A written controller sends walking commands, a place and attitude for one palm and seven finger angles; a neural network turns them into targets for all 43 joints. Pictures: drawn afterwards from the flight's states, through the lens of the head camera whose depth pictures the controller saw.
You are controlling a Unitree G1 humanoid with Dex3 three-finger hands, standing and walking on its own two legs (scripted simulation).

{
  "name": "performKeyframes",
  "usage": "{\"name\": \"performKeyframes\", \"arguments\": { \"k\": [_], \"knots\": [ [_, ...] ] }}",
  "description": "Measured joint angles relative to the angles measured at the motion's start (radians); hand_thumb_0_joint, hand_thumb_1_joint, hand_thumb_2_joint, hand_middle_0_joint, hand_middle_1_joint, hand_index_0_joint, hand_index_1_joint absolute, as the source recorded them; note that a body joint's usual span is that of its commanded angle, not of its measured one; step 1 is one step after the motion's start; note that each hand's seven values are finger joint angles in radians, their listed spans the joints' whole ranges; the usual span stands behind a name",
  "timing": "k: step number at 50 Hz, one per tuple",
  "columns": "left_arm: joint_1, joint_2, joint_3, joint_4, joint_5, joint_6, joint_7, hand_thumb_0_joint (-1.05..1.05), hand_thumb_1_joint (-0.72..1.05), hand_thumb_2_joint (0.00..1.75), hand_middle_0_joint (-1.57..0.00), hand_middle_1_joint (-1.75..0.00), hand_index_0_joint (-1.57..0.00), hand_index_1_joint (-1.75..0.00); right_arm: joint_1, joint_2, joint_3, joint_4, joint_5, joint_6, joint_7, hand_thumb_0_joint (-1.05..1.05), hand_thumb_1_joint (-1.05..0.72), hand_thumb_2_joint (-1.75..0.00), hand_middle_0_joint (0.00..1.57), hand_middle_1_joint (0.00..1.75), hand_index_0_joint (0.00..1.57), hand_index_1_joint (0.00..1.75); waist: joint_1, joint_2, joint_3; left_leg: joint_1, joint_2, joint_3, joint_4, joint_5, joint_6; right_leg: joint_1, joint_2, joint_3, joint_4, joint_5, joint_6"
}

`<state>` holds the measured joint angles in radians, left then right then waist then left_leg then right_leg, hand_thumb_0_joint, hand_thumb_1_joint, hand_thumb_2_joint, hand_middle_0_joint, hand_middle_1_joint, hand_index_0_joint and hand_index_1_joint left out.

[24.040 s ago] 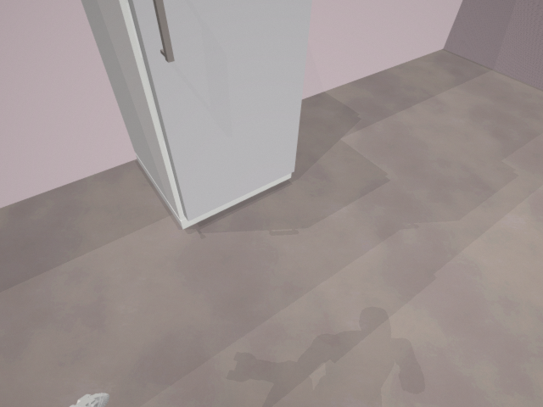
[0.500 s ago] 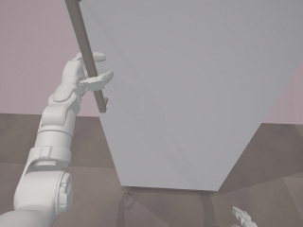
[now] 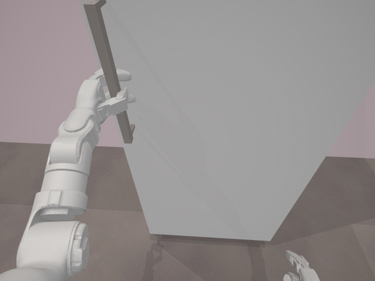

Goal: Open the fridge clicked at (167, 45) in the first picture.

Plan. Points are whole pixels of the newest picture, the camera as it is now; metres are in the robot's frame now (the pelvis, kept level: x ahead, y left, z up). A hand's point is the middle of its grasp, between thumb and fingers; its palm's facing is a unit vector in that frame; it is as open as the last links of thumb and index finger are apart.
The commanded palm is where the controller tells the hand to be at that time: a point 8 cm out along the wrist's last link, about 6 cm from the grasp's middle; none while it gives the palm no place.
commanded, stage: grip the handle and tug to test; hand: left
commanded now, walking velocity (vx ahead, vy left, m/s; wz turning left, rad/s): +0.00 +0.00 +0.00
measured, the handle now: (117, 83) +0.46 +0.18 +0.21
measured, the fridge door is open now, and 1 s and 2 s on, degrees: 0 4 32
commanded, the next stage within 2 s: pull the door a little, standing still in 0.36 s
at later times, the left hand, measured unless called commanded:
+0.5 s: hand (122, 105) +0.40 +0.16 +0.20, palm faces +0.01 -1.00 -0.01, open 5.8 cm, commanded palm +0.37 +0.21 +0.20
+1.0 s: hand (119, 119) +0.36 +0.15 +0.20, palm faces -0.01 -1.00 -0.04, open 6.1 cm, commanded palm +0.28 +0.21 +0.20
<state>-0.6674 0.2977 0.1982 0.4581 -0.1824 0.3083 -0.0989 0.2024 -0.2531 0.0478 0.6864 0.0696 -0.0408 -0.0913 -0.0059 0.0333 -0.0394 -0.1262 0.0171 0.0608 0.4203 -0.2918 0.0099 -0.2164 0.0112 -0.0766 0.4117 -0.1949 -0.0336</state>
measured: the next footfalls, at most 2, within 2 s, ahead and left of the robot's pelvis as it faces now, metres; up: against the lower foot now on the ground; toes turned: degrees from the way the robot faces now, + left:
left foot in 1.88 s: -0.10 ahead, +0.07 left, +0.00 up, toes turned +20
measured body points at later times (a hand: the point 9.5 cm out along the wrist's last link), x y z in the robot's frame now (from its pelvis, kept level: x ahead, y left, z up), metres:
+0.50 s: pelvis +0.03 +0.01 +0.00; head +0.00 -0.01 +0.45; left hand +0.39 +0.21 +0.21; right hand +0.19 -0.24 -0.09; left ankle -0.04 +0.11 -0.74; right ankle +0.02 -0.10 -0.74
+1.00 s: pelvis +0.06 +0.00 +0.00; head +0.03 -0.02 +0.45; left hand +0.35 +0.21 +0.20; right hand +0.23 -0.24 -0.08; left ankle -0.04 +0.12 -0.73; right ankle +0.02 -0.09 -0.74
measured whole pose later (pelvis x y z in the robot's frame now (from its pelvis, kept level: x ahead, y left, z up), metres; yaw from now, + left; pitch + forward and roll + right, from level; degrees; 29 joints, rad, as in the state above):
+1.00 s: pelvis +0.06 +0.00 +0.00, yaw -6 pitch +2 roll +0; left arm -0.03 0.24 0.27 -0.38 -0.25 0.51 -0.10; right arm 0.16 -0.24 0.05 0.59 0.07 0.04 -0.03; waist 0.03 0.05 -0.12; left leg -0.06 0.01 0.06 0.43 -0.30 0.00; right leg -0.17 0.03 0.00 0.41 -0.24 -0.03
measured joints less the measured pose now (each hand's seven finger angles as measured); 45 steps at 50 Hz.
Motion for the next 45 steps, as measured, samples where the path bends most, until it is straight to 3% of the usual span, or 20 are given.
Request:
{"name": "performKeyframes", "arguments": {
  "k": [9, 22, 33, 45],
  "knots": [
    [0.039, -0.014, 0.004, -0.062, 0.000, 0.023, 0.018, 0.01, 0.78, 0.81, -0.37, -1.40, -0.37, -1.40, -0.001, 0.001, -0.003, -0.012, 0.001, 0.013, 0.006, 0.01, -0.91, -0.90, 0.20, 0.30, 0.20, 0.30, 0.002, 0.008, -0.005, 0.011, 0.000, 0.006, -0.007, -0.004, 0.002, 0.007, 0.001, 0.007, -0.004, -0.003, 0.003],
    [0.201, -0.028, 0.027, -0.297, -0.010, 0.093, 0.017, 0.01, 0.79, 0.80, -0.30, -1.38, -0.29, -1.39, -0.013, 0.005, -0.005, -0.043, 0.002, 0.045, 0.022, 0.02, -0.91, -0.90, 0.20, 0.30, 0.20, 0.30, 0.000, 0.012, -0.025, 0.054, 0.006, 0.027, -0.033, -0.018, 0.001, 0.036, 0.013, 0.031, -0.020, -0.016, 0.007],
    [0.220, -0.041, 0.005, -0.369, -0.013, 0.154, 0.021, 0.01, 0.78, 0.81, -0.31, -1.34, -0.29, -1.36, -0.047, 0.003, -0.006, -0.044, -0.002, 0.064, 0.021, 0.02, -0.91, -0.90, 0.20, 0.30, 0.20, 0.30, 0.019, 0.012, -0.028, 0.058, 0.001, 0.008, -0.024, -0.025, 0.000, 0.048, 0.009, 0.024, -0.019, -0.030, 0.009],
    [0.445, -0.045, 0.065, -0.614, -0.038, 0.171, 0.013, 0.01, 0.79, 0.81, -0.28, -1.34, -0.23, -1.34, -0.051, 0.017, 0.007, -0.089, -0.003, 0.080, 0.046, 0.02, -0.91, -0.90, 0.20, 0.30, 0.20, 0.30, 0.015, 0.022, -0.062, 0.071, -0.004, 0.002, -0.017, -0.028, -0.005, 0.043, 0.021, 0.076, -0.010, -0.049, 0.008]
  ]
}}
